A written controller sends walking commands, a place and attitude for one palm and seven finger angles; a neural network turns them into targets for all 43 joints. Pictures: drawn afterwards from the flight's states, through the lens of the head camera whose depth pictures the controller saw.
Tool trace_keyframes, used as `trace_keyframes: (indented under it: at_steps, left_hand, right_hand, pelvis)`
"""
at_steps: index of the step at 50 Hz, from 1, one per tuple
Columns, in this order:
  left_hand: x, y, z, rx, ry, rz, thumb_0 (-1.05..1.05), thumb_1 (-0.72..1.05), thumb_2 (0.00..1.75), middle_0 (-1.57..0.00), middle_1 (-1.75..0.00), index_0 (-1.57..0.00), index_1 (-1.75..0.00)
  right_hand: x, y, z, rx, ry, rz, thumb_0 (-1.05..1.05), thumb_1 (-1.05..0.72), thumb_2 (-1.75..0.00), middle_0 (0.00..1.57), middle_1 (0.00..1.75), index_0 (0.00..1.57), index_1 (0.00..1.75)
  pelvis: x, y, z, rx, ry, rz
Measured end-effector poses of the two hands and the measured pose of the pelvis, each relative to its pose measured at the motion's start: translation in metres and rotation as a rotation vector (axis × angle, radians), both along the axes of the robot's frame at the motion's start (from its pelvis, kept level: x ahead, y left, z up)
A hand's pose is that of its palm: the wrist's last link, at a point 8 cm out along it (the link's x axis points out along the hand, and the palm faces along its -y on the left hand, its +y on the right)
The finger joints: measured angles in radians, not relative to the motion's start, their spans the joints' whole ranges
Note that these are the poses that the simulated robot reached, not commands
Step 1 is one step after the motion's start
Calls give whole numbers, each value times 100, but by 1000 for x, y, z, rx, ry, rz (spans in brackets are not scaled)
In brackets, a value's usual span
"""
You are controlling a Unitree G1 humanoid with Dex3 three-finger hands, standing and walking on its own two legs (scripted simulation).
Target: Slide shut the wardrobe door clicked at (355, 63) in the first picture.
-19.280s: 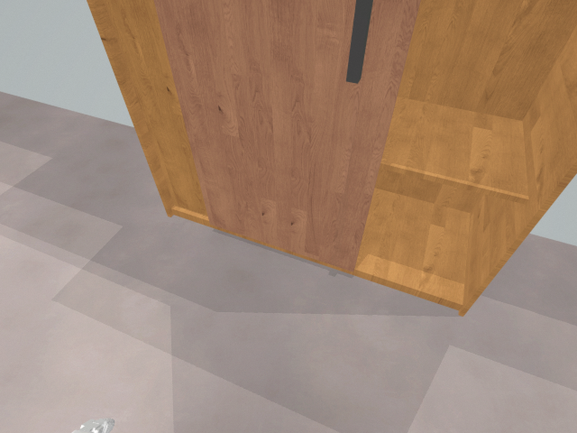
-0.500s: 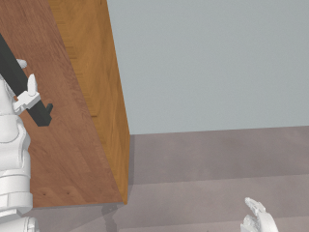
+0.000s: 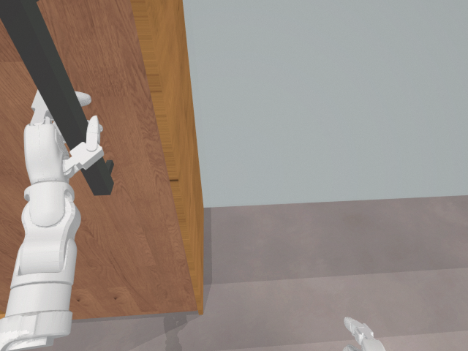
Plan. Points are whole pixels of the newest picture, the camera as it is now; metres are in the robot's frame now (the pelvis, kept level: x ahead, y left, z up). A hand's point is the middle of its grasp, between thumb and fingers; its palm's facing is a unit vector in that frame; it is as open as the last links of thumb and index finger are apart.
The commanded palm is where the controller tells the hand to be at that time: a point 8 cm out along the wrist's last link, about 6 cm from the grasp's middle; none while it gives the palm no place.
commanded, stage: stop walking and hold the door there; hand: left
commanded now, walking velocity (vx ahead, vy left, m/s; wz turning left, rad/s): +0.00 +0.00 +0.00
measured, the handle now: (76, 108) +0.38 +0.26 +0.25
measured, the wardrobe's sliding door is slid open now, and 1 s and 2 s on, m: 0.00 0.00 0.00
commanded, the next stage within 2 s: none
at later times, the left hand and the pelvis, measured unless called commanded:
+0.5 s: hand (94, 144) +0.35 +0.23 +0.21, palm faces +0.43 -0.89 -0.17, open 6.4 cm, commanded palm +0.31 +0.25 +0.20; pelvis +0.02 -0.01 +0.00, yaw +0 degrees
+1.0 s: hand (94, 144) +0.35 +0.23 +0.21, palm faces +0.46 -0.87 -0.18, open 6.4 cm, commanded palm +0.31 +0.25 +0.20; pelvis +0.02 -0.02 +0.00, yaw +0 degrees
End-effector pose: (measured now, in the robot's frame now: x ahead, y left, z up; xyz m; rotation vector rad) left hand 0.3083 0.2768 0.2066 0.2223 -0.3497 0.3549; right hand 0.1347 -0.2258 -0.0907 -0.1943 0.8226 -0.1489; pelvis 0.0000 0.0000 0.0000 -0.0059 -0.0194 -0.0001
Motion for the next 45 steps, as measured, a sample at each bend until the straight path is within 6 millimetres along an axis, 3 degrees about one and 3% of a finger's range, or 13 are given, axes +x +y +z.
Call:
trace_keyframes:
  at_steps: [7,13,32,45]
  left_hand:
    - [0,0,0,-7,-5,-9,-16,66,79,-46,-140,-24,-138]
    - [0,-1,0,1,-3,8,-17,66,79,-46,-140,-24,-138]
    - [-1,-4,0,19,5,86,-18,63,82,-46,-140,-26,-134]
    - [-2,-4,1,22,13,99,-19,63,81,-46,-140,-26,-134]
  right_hand:
    - [32,23,4,16,-47,68,1,-90,-90,21,30,20,30]
    - [48,25,6,24,-53,93,1,-90,-90,21,30,21,30]
    - [60,-24,11,-17,-47,37,1,-91,-90,20,30,20,30]
    - [53,-36,12,-19,-49,6,1,-91,-90,20,30,20,30]
  pelvis:
    - [3,9,-2,17,-4,-9]
    - [9,8,-2,14,-7,-5]
    - [27,-16,0,-5,9,5]
    - [26,-23,1,-5,10,1]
